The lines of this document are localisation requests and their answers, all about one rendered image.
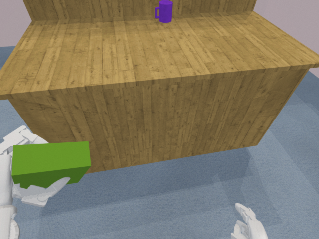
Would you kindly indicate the robot left hand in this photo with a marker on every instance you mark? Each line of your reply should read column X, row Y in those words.
column 34, row 195

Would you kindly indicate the robot right hand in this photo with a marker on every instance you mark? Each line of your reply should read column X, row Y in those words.
column 254, row 228

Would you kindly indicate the left robot forearm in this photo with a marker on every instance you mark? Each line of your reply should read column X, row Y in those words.
column 9, row 228

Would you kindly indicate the table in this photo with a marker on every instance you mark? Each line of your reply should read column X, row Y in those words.
column 141, row 91

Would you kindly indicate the sponge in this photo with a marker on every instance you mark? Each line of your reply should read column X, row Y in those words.
column 43, row 164

